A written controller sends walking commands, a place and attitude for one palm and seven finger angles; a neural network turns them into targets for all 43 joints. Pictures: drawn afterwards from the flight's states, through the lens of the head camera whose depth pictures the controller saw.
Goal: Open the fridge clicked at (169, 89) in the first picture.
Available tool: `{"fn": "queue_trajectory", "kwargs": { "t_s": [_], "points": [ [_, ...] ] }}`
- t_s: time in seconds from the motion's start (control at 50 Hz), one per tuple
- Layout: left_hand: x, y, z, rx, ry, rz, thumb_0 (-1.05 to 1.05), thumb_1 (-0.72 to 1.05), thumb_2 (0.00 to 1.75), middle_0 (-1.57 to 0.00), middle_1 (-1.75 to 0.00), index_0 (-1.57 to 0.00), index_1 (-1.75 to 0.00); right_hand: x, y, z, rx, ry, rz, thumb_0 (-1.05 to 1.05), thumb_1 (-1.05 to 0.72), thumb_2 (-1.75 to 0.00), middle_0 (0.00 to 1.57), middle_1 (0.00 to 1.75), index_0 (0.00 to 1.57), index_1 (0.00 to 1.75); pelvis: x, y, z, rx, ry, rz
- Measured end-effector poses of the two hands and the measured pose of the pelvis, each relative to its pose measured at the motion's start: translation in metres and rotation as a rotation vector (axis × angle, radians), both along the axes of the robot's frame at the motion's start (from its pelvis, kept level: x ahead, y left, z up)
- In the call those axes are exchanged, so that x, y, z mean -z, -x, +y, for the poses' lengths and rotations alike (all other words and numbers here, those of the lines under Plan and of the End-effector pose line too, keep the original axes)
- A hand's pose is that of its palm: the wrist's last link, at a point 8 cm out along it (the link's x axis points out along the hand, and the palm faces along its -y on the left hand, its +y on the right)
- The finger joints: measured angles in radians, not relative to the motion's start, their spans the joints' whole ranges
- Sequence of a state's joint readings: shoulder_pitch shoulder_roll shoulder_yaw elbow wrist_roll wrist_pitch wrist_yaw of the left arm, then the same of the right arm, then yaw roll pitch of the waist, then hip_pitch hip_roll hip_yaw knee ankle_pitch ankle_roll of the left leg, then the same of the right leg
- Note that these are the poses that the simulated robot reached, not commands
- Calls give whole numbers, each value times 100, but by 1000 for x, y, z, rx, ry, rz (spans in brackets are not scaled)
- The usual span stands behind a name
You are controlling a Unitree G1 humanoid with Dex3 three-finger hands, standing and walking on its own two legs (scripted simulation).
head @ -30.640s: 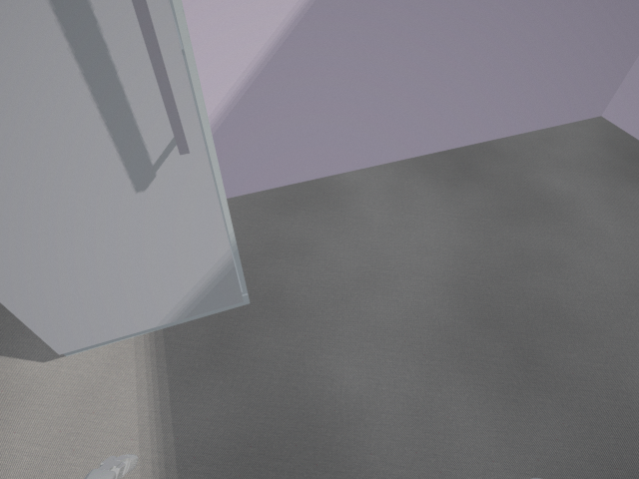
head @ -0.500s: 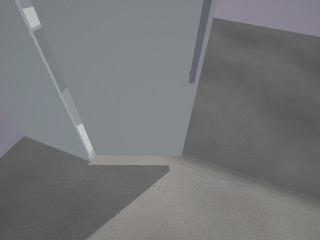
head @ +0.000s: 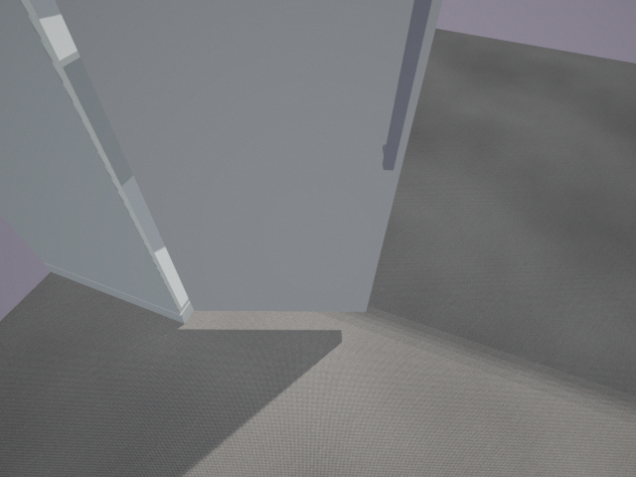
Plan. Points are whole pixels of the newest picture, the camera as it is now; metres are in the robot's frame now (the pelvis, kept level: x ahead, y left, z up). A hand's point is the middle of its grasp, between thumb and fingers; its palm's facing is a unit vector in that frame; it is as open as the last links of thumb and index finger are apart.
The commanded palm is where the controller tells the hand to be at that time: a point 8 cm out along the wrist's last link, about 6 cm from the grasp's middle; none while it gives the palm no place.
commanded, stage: look to check the result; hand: right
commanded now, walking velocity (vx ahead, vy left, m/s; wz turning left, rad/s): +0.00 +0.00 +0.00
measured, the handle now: (410, 43) +0.69 -0.10 +0.22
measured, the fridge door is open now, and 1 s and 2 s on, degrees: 69 69 69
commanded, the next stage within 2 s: stand and wait in 0.28 s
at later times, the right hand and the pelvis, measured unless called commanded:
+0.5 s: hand out of the picture +0.04 -0.18 -0.17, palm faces +0.00 +0.98 -0.22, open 7.4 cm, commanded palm none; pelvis +0.01 +0.01 +0.00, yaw +0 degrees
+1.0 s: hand out of the picture +0.03 -0.17 -0.17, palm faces +0.00 +0.98 -0.21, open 7.4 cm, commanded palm none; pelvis +0.01 +0.01 +0.00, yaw +0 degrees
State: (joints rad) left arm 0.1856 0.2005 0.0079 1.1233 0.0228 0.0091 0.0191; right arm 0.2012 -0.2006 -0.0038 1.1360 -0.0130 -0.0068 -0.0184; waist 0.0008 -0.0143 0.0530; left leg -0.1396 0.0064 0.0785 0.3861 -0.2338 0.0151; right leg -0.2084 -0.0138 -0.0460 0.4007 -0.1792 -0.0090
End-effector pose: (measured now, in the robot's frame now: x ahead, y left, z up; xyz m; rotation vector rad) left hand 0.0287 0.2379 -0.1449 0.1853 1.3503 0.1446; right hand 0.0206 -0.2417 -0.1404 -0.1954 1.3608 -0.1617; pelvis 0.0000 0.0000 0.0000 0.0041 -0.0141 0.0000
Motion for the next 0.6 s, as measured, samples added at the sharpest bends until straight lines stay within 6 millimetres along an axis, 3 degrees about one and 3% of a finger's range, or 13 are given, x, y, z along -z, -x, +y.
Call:
{"fn": "queue_trajectory", "kwargs": {
  "t_s": [0.6],
  "points": [
    [1, 1, 5, -18, 9, 18, 0, 90, 90, -20, -30, -20, -30, 1, -15, 20, -3, -17, -18, 1, -91, -90, 21, 30, 20, 30, -1, -13, 11, -6, 5, -8]
  ]
}}
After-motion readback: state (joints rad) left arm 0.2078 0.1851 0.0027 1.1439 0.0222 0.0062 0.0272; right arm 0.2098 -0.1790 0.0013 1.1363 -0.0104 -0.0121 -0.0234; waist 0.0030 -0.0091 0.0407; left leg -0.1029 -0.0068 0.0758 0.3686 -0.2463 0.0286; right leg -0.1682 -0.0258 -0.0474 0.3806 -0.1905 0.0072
